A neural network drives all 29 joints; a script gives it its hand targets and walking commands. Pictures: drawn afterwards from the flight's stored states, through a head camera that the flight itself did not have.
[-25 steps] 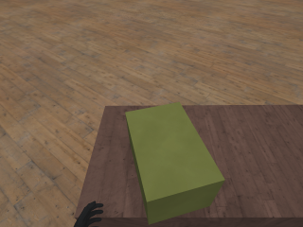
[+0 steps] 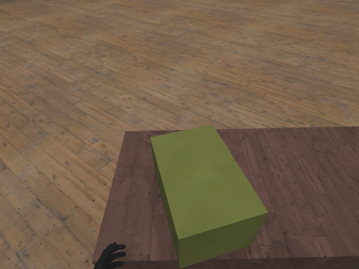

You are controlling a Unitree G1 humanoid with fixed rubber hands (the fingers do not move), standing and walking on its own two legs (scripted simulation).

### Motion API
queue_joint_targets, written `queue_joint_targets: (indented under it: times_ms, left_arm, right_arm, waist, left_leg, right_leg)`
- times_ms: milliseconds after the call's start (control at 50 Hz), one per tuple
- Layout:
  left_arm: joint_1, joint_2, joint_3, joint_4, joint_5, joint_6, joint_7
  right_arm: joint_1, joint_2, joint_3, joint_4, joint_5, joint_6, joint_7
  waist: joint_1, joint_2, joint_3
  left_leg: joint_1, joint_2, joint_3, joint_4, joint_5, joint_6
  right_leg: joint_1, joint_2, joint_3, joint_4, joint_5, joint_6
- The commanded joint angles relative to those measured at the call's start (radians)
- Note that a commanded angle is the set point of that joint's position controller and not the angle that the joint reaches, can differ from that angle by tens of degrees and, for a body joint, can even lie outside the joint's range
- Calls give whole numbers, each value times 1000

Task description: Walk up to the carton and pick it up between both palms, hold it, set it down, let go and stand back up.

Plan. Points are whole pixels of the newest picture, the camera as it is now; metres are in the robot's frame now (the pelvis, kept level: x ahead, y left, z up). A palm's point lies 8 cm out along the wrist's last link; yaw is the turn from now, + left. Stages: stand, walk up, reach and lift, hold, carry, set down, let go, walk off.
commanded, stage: stand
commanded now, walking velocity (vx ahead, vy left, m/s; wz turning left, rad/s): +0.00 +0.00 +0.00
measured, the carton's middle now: (198, 188) +0.39 -0.03 -0.06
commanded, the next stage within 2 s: none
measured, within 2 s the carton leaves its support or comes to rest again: neither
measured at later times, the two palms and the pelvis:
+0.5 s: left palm out of the picture +0.17 +0.21 -0.07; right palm out of the picture +0.00 -0.23 -0.14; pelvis +0.00 +0.00 +0.00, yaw +0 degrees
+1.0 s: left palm out of the picture +0.17 +0.20 -0.07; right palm out of the picture -0.01 -0.23 -0.14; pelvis +0.00 -0.01 +0.00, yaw +0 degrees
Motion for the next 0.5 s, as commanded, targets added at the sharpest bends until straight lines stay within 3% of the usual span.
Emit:
queue_joint_targets:
  times_ms: [0,20,180,260,280,480]
  left_arm:
    - [104,95,33,80,11,62,16]
    - [115,110,39,86,12,61,17]
    - [120,105,40,118,5,68,20]
    - [104,105,40,127,9,68,23]
    - [117,105,44,126,9,69,20]
    - [106,97,45,151,7,72,23]
  right_arm:
    - [31,-118,-32,-36,2,-16,-7]
    - [32,-98,-25,-21,3,-14,-5]
    - [34,-84,-24,11,3,-14,-12]
    - [29,-95,-26,25,-1,-12,-17]
    - [23,-89,-25,27,2,-11,-18]
    - [8,-90,-25,58,2,-15,-19]
  waist:
    - [15,-46,112]
    - [25,-32,113]
    - [17,-48,130]
    - [10,-23,134]
    - [23,-49,131]
    - [23,-54,132]
  left_leg:
    - [-92,70,-109,-121,53,17]
    - [-112,68,-108,-126,42,21]
    - [-71,69,-100,-120,78,17]
    - [-83,65,-99,-127,73,16]
    - [-75,64,-96,-129,74,11]
    - [-51,67,-100,-132,92,11]
  right_leg:
    - [10,-44,72,-95,55,-33]
    - [42,-51,71,-88,66,-26]
    - [7,-49,78,-108,57,-32]
    - [32,-53,75,-108,71,-31]
    - [27,-48,67,-111,62,-29]
    - [42,-51,66,-120,71,-30]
